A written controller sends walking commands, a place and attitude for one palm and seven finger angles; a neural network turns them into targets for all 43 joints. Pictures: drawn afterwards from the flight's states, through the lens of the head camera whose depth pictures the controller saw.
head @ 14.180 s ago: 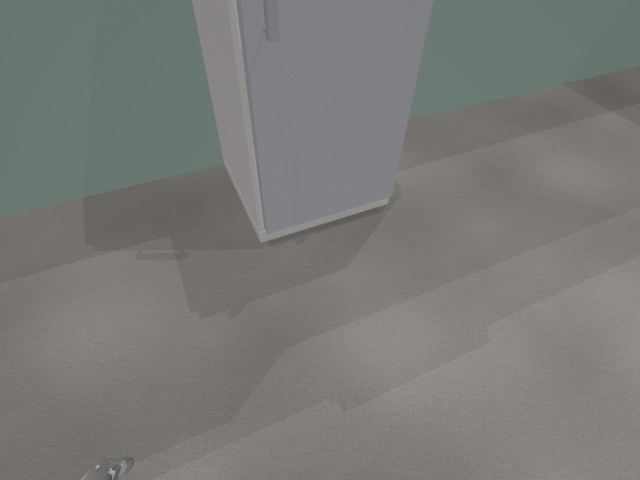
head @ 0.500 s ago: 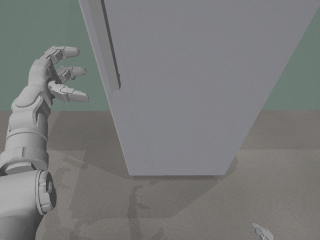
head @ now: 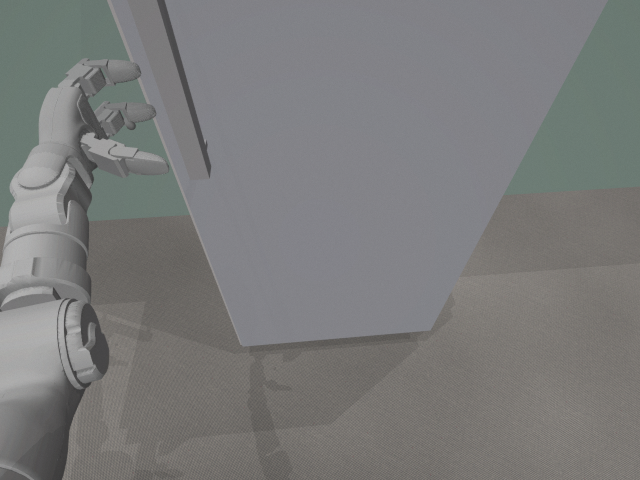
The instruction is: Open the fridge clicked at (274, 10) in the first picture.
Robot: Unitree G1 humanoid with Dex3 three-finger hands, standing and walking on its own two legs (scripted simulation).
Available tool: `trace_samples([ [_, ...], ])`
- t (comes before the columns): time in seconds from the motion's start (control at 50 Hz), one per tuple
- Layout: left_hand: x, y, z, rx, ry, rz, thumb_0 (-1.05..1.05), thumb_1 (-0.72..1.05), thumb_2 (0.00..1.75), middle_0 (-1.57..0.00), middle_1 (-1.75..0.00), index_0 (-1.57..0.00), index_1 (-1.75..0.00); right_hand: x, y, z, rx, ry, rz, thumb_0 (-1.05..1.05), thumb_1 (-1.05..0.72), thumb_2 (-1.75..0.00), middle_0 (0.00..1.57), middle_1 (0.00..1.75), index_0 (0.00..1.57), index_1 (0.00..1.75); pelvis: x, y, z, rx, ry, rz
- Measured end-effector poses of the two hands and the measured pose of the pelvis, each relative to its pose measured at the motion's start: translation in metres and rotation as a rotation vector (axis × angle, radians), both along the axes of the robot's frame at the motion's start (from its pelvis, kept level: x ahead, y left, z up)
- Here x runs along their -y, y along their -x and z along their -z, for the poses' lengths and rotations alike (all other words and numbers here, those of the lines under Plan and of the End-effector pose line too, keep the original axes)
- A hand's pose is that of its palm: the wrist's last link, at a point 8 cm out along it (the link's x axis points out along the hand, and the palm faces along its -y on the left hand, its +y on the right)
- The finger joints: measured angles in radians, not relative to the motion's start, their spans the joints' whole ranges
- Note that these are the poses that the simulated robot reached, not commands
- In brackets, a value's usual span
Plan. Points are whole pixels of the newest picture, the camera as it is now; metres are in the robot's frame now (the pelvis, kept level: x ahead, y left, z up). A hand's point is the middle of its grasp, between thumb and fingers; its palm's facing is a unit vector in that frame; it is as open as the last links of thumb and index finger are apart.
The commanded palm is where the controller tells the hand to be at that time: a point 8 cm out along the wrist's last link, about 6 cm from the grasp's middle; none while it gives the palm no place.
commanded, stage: move the hooked fingers beside the handle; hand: left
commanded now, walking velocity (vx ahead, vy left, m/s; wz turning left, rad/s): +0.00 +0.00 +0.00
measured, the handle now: (163, 31) +0.54 +0.16 +0.28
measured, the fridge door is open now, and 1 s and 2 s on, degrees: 0 0 0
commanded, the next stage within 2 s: feel for the door with the fingertips in 1.40 s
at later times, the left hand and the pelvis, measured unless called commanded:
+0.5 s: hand (124, 143) +0.46 +0.21 +0.19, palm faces +0.05 -1.00 -0.01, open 14.0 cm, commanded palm +0.44 +0.26 +0.19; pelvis -0.01 -0.01 +0.00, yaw +2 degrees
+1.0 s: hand (121, 137) +0.47 +0.22 +0.19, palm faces +0.05 -1.00 +0.00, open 14.0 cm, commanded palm +0.44 +0.27 +0.19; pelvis +0.00 +0.00 +0.00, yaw +0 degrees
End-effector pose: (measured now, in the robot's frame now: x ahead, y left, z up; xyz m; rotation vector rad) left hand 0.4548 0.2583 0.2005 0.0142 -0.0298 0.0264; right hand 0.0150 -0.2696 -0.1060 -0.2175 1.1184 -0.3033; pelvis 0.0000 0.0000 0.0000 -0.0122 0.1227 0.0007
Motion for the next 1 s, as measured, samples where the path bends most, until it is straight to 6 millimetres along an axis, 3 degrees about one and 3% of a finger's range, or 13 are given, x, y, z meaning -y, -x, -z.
trace_samples([
  [0.16,0.001,0.007,0.015,-0.034,0.025,-0.023,-0.01,-0.50,0.30,-0.30,-1.20,-0.30,-1.20,-0.002,-0.020,-0.001,0.042,-0.008,-0.023,0.01,-0.90,-0.90,0.20,0.30,0.21,0.30,0.001,0.000,0.000,0.007,0.000,-0.002],
  [0.34,-0.004,0.016,-0.005,0.021,0.008,-0.028,-0.01,-0.50,0.30,-0.30,-1.20,-0.30,-1.20,-0.002,-0.051,-0.005,0.125,-0.011,-0.067,0.01,-0.90,-0.90,0.20,0.30,0.21,0.30,0.004,0.001,0.000,0.018,0.002,-0.014],
  [0.46,-0.006,0.021,0.005,-0.058,0.021,-0.022,-0.01,-0.50,0.30,-0.30,-1.20,-0.30,-1.20,0.000,-0.060,-0.006,0.141,-0.006,-0.088,0.01,-0.90,-0.90,0.20,0.30,0.21,0.30,0.005,0.004,0.001,0.021,0.000,-0.024],
  [0.58,-0.002,0.016,0.012,-0.031,0.008,-0.026,-0.01,-0.50,0.30,-0.30,-1.20,-0.30,-1.20,0.002,-0.051,-0.005,0.110,0.011,-0.097,0.01,-0.90,-0.90,0.20,0.30,0.21,0.30,0.006,0.009,0.003,0.012,0.003,-0.032],
  [0.76,-0.001,-0.003,0.000,-0.008,0.006,-0.020,-0.01,-0.50,0.30,-0.30,-1.20,-0.30,-1.20,0.005,-0.015,0.000,0.030,0.016,-0.034,0.01,-0.90,-0.90,0.20,0.30,0.21,0.30,0.004,0.006,0.003,-0.014,0.005,-0.019],
  [0.86,-0.006,-0.003,0.007,-0.038,0.030,-0.014,-0.01,-0.49,0.30,-0.30,-1.20,-0.30,-1.20,0.003,0.001,0.002,-0.014,0.007,-0.001,0.01,-0.90,-0.90,0.20,0.30,0.21,0.30,0.002,0.002,0.002,-0.016,0.002,-0.004],
  [1.0,-0.014,0.006,0.014,0.001,0.015,-0.027,-0.01,-0.49,0.30,-0.30,-1.20,-0.30,-1.20,0.000,-0.001,-0.001,-0.015,0.007,0.006,0.01,-0.90,-0.90,0.20,0.30,0.21,0.30,0.000,0.000,0.002,-0.008,0.005,0.002],
])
